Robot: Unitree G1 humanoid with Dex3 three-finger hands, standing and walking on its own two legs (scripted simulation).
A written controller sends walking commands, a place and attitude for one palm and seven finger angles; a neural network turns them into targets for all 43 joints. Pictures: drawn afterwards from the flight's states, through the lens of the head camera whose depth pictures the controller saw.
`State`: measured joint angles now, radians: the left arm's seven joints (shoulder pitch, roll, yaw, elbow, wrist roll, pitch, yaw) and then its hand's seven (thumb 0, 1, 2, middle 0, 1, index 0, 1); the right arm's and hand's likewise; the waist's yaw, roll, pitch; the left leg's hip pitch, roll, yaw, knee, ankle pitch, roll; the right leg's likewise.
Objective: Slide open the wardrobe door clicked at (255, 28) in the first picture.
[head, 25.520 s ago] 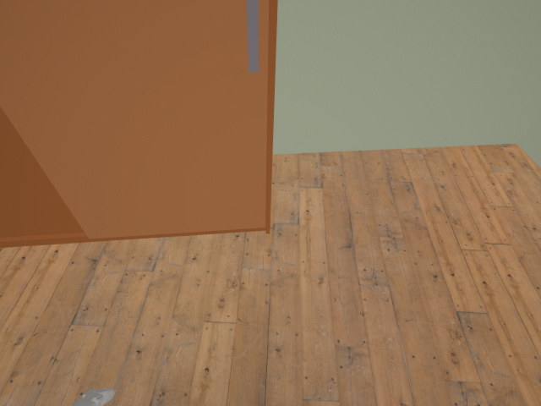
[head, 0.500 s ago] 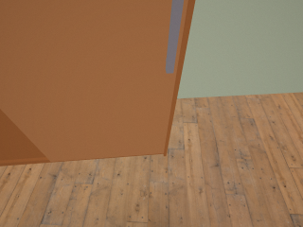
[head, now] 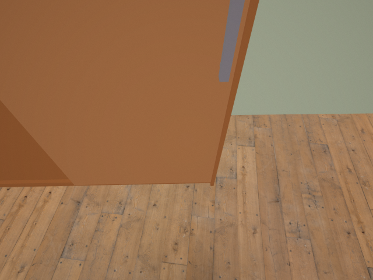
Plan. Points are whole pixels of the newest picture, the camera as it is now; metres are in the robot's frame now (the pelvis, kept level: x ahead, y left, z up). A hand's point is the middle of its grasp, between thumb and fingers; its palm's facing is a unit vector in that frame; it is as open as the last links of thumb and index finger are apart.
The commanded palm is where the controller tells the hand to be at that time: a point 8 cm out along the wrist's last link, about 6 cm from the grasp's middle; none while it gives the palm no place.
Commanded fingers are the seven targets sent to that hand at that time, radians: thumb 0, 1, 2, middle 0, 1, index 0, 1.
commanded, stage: take the last steps up to it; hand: right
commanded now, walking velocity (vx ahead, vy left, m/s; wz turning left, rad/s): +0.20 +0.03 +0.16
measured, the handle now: (230, 25) +0.65 -0.06 +0.20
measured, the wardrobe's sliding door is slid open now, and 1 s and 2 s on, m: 0.00 0.00 0.00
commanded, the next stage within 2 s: come to a stop and stand still in 0.46 s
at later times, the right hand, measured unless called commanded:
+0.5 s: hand out of the picture +0.13 -0.17 -0.17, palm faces -0.07 +0.98 -0.18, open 7.4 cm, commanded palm none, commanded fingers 0.00 -0.90 -0.90 0.20 0.30 0.20 0.30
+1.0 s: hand (251, 266) +0.19 -0.15 -0.17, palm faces -0.05 +0.97 -0.25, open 7.4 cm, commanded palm none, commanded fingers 0.00 -0.90 -0.90 0.20 0.30 0.20 0.30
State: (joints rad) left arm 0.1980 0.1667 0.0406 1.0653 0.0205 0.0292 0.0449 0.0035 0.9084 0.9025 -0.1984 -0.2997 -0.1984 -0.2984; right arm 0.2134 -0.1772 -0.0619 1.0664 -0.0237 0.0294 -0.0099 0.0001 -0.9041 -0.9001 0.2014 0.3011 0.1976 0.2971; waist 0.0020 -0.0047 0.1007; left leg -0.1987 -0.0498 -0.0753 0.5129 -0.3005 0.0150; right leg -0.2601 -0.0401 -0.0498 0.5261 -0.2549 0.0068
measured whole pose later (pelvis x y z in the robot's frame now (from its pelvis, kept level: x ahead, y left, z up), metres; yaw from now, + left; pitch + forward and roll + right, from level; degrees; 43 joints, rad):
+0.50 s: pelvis +0.06 +0.01 +0.00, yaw +5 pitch +0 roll +1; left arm 0.31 0.16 0.03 1.07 0.04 -0.02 0.03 0.00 0.91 0.90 -0.20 -0.30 -0.20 -0.30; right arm 0.18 -0.17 -0.07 1.04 -0.03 0.01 0.02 0.00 -0.91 -0.90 0.20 0.30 0.20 0.30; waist 0.02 -0.02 0.11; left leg -0.36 0.02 0.06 0.74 -0.40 0.02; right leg -0.12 -0.08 -0.10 0.46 -0.32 0.02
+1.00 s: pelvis +0.12 +0.04 +0.00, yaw +5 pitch +0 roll -1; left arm 0.16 0.18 0.06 1.01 0.01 0.05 0.04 0.01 0.93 0.90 -0.20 -0.30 -0.20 -0.30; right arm 0.17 -0.18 -0.06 1.03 -0.03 0.01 -0.03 0.00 -0.91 -0.90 0.20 0.30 0.20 0.30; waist 0.00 -0.01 0.13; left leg -0.24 0.03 0.07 0.56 -0.31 0.02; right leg -0.29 -0.03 -0.06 0.70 -0.42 0.02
